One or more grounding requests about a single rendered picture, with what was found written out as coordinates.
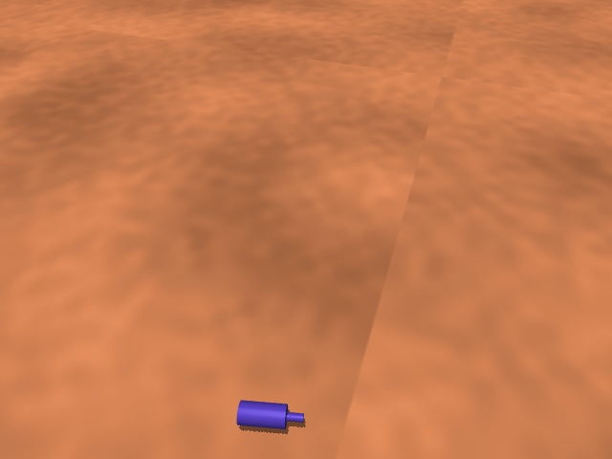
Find bottle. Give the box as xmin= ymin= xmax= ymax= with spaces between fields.
xmin=236 ymin=400 xmax=304 ymax=429

